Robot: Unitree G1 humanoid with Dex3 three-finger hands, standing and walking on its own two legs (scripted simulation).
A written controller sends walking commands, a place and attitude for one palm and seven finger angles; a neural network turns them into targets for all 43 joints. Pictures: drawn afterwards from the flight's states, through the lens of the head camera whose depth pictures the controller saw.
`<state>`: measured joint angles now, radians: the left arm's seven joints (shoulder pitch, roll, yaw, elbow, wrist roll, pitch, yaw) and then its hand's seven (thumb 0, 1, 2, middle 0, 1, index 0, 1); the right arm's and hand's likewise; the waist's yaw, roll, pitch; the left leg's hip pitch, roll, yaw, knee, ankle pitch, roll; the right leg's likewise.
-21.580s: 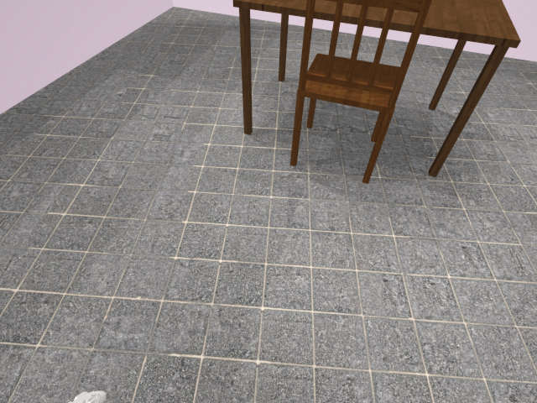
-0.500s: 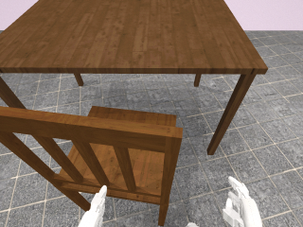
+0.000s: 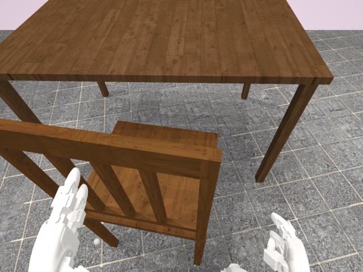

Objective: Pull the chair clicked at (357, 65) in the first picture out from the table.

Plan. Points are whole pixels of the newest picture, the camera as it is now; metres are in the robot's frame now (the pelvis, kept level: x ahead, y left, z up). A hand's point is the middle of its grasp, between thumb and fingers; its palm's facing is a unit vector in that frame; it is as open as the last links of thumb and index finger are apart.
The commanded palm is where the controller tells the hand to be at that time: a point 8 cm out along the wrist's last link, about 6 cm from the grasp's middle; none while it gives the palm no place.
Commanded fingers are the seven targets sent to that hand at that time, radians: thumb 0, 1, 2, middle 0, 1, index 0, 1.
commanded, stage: draw the hand back to the body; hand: left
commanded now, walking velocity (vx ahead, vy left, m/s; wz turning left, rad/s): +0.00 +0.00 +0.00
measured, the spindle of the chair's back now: (117, 191) +0.29 +0.18 -0.01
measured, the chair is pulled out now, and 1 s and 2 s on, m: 0.22 0.22 0.22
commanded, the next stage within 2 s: step back with the hand held close in 1.06 s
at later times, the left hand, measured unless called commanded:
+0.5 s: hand (22, 199) +0.19 +0.24 +0.19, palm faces +0.40 -0.81 -0.43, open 12.0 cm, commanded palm +0.15 +0.28 +0.21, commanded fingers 0.00 0.61 0.76 -0.16 -0.24 -0.16 -0.24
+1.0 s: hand out of the picture +0.21 +0.26 +0.22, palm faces +0.46 -0.78 -0.43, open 7.5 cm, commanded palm +0.16 +0.30 +0.24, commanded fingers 0.00 0.90 0.90 -0.20 -0.30 -0.20 -0.30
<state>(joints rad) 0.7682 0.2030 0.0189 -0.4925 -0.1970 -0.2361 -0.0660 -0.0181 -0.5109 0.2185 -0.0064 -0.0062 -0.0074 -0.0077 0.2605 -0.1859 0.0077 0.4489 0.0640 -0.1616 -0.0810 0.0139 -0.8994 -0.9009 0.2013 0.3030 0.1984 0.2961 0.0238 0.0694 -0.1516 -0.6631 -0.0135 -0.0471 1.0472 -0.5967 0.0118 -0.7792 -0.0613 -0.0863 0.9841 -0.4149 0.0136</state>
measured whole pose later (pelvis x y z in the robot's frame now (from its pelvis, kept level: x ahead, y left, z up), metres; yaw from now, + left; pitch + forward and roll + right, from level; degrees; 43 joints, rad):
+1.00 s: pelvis +0.02 +0.00 +0.07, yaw -1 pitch -3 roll -1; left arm 0.49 0.33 0.34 -0.41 -0.05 -0.07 0.15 0.01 0.88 0.89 -0.21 -0.29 -0.21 -0.30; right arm 0.20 -0.23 0.00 0.67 0.01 -0.16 -0.08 0.01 -0.90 -0.90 0.20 0.30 0.20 0.30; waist 0.06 0.08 0.02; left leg -0.04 -0.01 -0.02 0.43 -0.34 0.02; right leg -0.17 -0.04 -0.07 0.42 -0.19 0.02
